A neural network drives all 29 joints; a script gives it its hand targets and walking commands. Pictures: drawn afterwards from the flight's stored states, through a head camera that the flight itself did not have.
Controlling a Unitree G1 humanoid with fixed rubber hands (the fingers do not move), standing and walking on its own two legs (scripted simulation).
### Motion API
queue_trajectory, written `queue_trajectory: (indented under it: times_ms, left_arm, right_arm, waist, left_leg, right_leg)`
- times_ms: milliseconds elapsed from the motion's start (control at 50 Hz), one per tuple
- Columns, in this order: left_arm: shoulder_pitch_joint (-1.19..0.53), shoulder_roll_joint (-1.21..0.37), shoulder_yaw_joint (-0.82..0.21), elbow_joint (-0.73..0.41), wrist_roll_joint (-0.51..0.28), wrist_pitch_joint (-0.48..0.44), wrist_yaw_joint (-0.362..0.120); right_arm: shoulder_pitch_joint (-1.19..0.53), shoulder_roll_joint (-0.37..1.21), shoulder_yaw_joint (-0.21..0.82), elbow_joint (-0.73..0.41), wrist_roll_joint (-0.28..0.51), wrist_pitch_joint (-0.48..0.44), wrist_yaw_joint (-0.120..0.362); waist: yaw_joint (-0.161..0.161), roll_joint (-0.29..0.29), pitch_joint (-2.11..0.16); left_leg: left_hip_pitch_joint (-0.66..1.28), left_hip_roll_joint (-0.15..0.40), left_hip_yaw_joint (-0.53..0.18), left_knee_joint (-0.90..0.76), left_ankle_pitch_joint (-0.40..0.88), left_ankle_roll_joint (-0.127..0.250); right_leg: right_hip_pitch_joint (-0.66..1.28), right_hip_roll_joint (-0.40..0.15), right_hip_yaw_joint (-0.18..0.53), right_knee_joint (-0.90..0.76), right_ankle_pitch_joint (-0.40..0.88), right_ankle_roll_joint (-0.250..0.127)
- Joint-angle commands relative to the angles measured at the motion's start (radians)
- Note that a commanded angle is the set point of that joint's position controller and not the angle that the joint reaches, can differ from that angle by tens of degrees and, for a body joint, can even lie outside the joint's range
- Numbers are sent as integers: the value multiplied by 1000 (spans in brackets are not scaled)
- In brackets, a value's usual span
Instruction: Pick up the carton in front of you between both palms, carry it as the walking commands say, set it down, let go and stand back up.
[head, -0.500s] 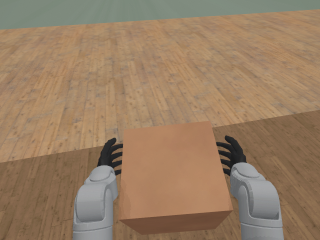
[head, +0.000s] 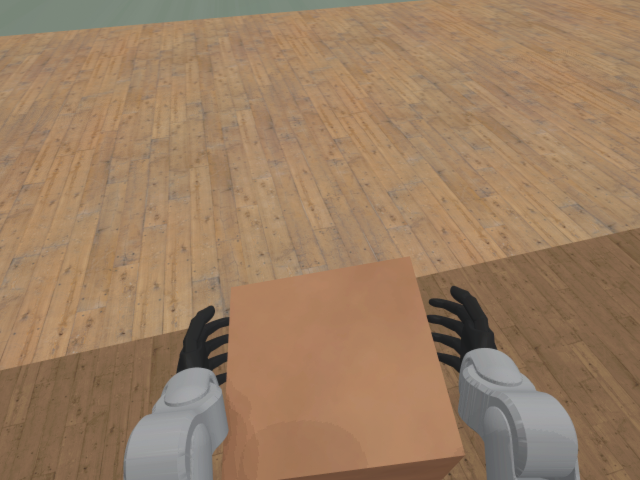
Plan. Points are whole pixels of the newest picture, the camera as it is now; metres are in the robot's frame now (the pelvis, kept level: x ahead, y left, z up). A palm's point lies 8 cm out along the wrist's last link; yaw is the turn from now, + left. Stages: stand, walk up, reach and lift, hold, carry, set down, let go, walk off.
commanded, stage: carry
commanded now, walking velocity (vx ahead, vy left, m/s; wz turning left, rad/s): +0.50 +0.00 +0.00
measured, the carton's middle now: (343, 390) +0.25 -0.01 +0.01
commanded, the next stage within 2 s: none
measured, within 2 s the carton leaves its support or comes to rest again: neither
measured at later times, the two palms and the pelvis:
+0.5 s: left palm (195, 196) +0.55 +0.20 +0.10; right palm (372, 176) +0.56 -0.09 +0.11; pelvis +0.32 +0.05 +0.00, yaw +1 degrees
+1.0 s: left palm (225, 100) +0.94 +0.20 +0.09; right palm (348, 87) +0.97 -0.09 +0.10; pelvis +0.63 +0.03 -0.01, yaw +3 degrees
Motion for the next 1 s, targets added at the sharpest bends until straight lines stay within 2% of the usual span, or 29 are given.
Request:
queue_trajectory:
  times_ms: [0,20,40,60,100,160,200,280,360,400,420,440,460,480,500,560,600,640,720,760,800,820,840,880,900,920,940,960,980]
  left_arm:
    - [-352,-787,-507,-103,-221,-27,-133]
    - [-367,-764,-497,-66,-211,-25,-135]
    - [-326,-776,-514,-68,-212,-24,-151]
    - [-353,-827,-529,-58,-237,-28,-163]
    - [-377,-876,-545,-55,-229,-43,-185]
    - [-439,-955,-600,-59,-278,-68,-226]
    - [-404,-914,-595,-49,-261,-78,-229]
    - [-364,-871,-569,-44,-251,-69,-225]
    - [-352,-817,-548,-107,-223,-52,-186]
    - [-364,-781,-535,-101,-220,-33,-166]
    - [-354,-757,-529,-101,-223,-19,-155]
    - [-369,-723,-524,-119,-221,-8,-146]
    - [-379,-700,-517,-123,-236,12,-142]
    - [-401,-693,-546,-163,-239,8,-136]
    - [-408,-715,-521,-133,-242,11,-136]
    - [-484,-816,-516,-90,-239,-13,-142]
    - [-505,-820,-487,-30,-208,-32,-133]
    - [-541,-819,-476,5,-199,-51,-124]
    - [-709,-753,-417,123,-159,-79,-94]
    - [-750,-757,-383,202,-153,-88,-89]
    - [-814,-716,-371,240,-135,-90,-83]
    - [-861,-716,-362,258,-130,-95,-87]
    - [-881,-734,-337,328,-132,-93,-89]
    - [-929,-728,-318,376,-128,-105,-95]
    - [-954,-729,-307,398,-113,-118,-96]
    - [-950,-752,-302,462,-118,-125,-97]
    - [-1032,-749,-297,451,-117,-142,-91]
    - [-1103,-788,-323,433,-159,-151,-96]
    - [-1153,-844,-348,429,-192,-165,-111]
  right_arm:
    - [-330,737,492,-90,226,-6,154]
    - [-349,742,515,-108,234,2,163]
    - [-334,750,542,-111,234,-2,176]
    - [-353,770,538,-107,234,-8,185]
    - [-334,848,530,-55,220,-25,194]
    - [-326,915,516,-26,190,-63,213]
    - [-290,925,527,8,178,-74,213]
    - [-290,879,524,-34,168,-65,195]
    - [-331,832,532,-109,220,-44,190]
    - [-339,775,512,-123,219,-25,174]
    - [-307,730,478,-87,203,-9,163]
    - [-279,719,482,-71,210,-2,153]
    - [-278,654,440,-62,178,-3,137]
    - [-301,690,450,-83,202,0,134]
    - [-328,702,446,-99,217,3,134]
    - [-441,789,478,-97,229,-14,146]
    - [-530,804,497,-84,247,-31,156]
    - [-564,783,487,-36,248,-44,153]
    - [-663,745,419,129,210,-73,123]
    - [-736,734,424,183,199,-80,106]
    - [-775,743,389,263,171,-84,96]
    - [-786,758,369,329,153,-82,90]
    - [-830,756,374,337,145,-85,87]
    - [-848,757,329,427,103,-91,78]
    - [-875,784,326,440,96,-96,79]
    - [-917,777,330,457,101,-103,75]
    - [-931,807,325,463,83,-107,73]
    - [-940,854,316,482,83,-117,78]
    - [-974,878,316,495,75,-133,76]
  waist:
    - [78,62,-260]
    - [66,-233,-290]
    - [62,-230,-216]
    - [62,-205,-185]
    - [50,-74,-183]
    - [48,-54,-151]
    - [49,-151,-122]
    - [48,-178,-65]
    - [53,-138,-50]
    - [41,-182,-58]
    - [33,-119,-84]
    - [8,-11,-141]
    - [-2,285,-216]
    - [7,310,-224]
    - [8,184,-204]
    - [19,39,-210]
    - [22,90,-176]
    - [17,66,-148]
    - [-14,92,-97]
    - [-45,63,-85]
    - [-25,125,-59]
    - [-34,78,-59]
    - [-30,89,-59]
    - [42,104,-141]
    - [86,44,-246]
    - [132,-76,-313]
    - [98,-352,-381]
    - [107,-322,-386]
    - [96,-264,-362]
  left_leg:
    - [-314,78,18,435,699,21]
    - [-568,-41,-19,747,330,-24]
    - [-696,-50,-141,874,36,5]
    - [-731,2,-191,925,50,29]
    - [-712,76,-206,838,170,49]
    - [-603,63,-138,578,193,32]
    - [-615,54,-106,433,236,17]
    - [-592,33,-21,192,370,2]
    - [-502,33,28,119,428,11]
    - [-365,-17,97,68,401,21]
    - [-198,-35,110,61,333,32]
    - [-30,47,-42,21,247,70]
    - [122,308,-544,-127,175,198]
    - [199,383,-686,-183,252,237]
    - [161,353,-583,-140,383,228]
    - [-1,283,-360,-142,372,143]
    - [-82,261,-294,-184,255,133]
    - [-88,261,-239,-216,208,169]
    - [-101,199,-109,-185,362,169]
    - [-64,193,-110,-155,438,183]
    - [-60,205,-97,-128,494,160]
    - [-66,216,-102,-102,519,166]
    - [-64,183,-70,-87,522,153]
    - [-86,167,-33,142,813,113]
    - [-157,102,30,364,779,66]
    - [-312,47,17,606,554,45]
    - [-609,-99,-76,870,49,8]
    - [-771,-132,-180,1039,-69,30]
    - [-819,-72,-230,1079,-46,72]
  right_leg:
    - [644,-82,168,-70,-184,-42]
    - [765,-370,707,-229,-306,-171]
    - [728,-402,792,-325,-194,-215]
    - [691,-385,681,-285,-19,-212]
    - [582,-339,485,-287,35,-136]
    - [430,-284,307,-355,-139,-79]
    - [426,-266,260,-397,-162,-98]
    - [452,-227,133,-388,-106,-76]
    - [486,-231,101,-306,11,-60]
    - [442,-186,24,-151,81,-35]
    - [349,-150,-3,-27,136,-21]
    - [225,-119,-27,201,132,11]
    - [-16,13,-16,559,-131,82]
    - [-182,22,125,733,-379,60]
    - [-222,-40,197,807,-371,22]
    - [-172,-108,232,739,-201,2]
    - [-170,-93,191,675,-139,5]
    - [-214,-90,175,572,-116,16]
    - [-202,-81,137,325,20,6]
    - [-186,-46,94,250,37,-1]
    - [-150,-50,128,197,53,-28]
    - [-133,-37,107,185,72,-35]
    - [-98,-17,84,140,68,-45]
    - [135,45,53,81,0,-64]
    - [365,77,36,42,-26,-48]
    - [535,-50,219,6,-198,-52]
    - [701,-295,790,-134,-177,-199]
    - [782,-338,909,-170,-74,-290]
    - [760,-317,783,-100,99,-272]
